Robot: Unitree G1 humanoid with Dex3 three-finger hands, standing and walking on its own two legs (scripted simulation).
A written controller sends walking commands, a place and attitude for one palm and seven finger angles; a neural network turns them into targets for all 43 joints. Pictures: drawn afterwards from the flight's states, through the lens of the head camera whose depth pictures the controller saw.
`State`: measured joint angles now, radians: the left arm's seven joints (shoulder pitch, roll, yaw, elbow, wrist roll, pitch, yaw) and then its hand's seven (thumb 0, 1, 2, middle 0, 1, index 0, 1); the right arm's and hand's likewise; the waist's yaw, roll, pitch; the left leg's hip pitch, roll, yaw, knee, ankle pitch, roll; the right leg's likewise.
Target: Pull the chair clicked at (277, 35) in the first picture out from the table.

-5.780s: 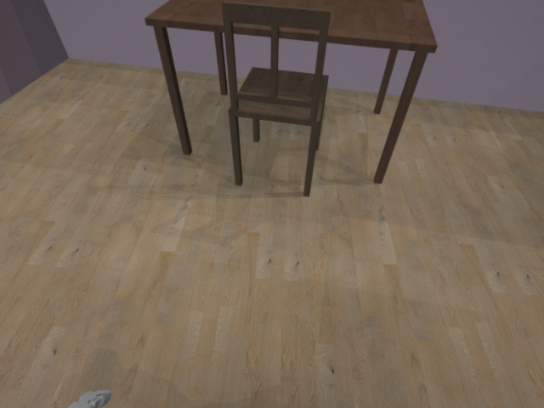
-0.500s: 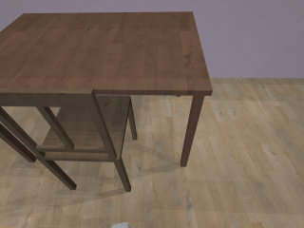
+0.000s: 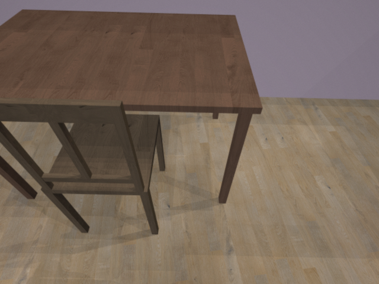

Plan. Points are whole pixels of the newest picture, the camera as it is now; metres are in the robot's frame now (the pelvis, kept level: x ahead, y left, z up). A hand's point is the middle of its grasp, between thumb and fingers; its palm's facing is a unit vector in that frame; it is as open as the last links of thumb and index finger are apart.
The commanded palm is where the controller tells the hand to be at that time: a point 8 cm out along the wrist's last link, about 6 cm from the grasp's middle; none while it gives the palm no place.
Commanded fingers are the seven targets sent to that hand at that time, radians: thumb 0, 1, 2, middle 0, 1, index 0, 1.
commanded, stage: come to a stop and stand still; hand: left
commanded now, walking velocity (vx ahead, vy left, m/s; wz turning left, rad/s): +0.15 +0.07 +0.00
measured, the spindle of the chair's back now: (73, 152) +0.48 +0.39 -0.09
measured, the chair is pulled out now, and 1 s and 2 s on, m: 0.00 0.00 0.00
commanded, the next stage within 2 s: look again from close up in 0.30 s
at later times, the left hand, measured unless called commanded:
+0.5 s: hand out of the picture -0.02 +0.17 -0.19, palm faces +0.03 -0.99 -0.15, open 7.4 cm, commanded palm none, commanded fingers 0.00 0.90 0.90 -0.20 -0.30 -0.20 -0.30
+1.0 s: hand out of the picture -0.10 +0.23 -0.18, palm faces +0.06 -0.98 -0.20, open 7.4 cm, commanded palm none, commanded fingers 0.00 0.90 0.90 -0.20 -0.30 -0.20 -0.30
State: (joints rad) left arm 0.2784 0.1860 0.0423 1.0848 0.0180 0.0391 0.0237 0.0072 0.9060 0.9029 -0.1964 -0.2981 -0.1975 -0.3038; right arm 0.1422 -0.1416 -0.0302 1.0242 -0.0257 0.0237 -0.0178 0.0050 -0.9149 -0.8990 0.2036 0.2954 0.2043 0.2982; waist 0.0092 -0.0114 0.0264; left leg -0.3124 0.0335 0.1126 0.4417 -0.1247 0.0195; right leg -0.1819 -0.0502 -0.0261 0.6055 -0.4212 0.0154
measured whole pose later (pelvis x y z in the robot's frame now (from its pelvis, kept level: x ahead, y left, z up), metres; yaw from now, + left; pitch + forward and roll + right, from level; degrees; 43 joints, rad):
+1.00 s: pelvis -0.05 +0.05 +0.00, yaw +1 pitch -1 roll -1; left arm 0.40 0.19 0.01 1.05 0.03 0.01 0.03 0.01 0.91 0.90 -0.20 -0.30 -0.20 -0.30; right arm 0.25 -0.18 -0.01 1.01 -0.02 0.02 0.00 0.01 -0.92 -0.90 0.20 0.30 0.20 0.30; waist 0.03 -0.02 -0.01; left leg -0.33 -0.04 0.08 0.47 -0.14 0.08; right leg -0.21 -0.08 0.01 0.50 -0.30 0.01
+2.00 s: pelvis -0.03 +0.01 +0.00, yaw +1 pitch +0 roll +0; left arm 0.36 0.12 0.00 1.08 0.02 -0.02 0.04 0.01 0.90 0.90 -0.20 -0.30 -0.20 -0.30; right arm 0.31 -0.13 0.00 1.11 -0.01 0.00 -0.02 0.02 -0.92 -0.90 0.20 0.29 0.20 0.30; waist 0.00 -0.02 0.01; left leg -0.31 0.01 0.05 0.49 -0.18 0.02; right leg -0.16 -0.02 -0.01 0.48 -0.31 0.02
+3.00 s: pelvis +0.07 +0.00 +0.00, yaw +1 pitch -1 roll +0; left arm 0.39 0.11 0.02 1.11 0.01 0.01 0.05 0.01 0.90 0.90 -0.20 -0.30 -0.20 -0.30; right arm 0.25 -0.15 0.00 1.07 -0.01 -0.03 -0.05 0.01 -0.93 -0.90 0.20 0.30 0.20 0.30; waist 0.02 -0.03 0.06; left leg -0.19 0.01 0.13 0.51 -0.31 0.04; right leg -0.26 -0.05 -0.03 0.80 -0.50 0.01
